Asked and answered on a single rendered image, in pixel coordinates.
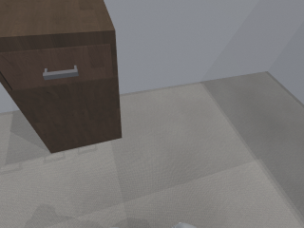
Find handle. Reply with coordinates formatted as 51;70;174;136
43;65;79;80

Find drawer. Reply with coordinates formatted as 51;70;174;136
0;44;113;90

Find cabinet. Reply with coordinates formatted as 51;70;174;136
0;0;123;154

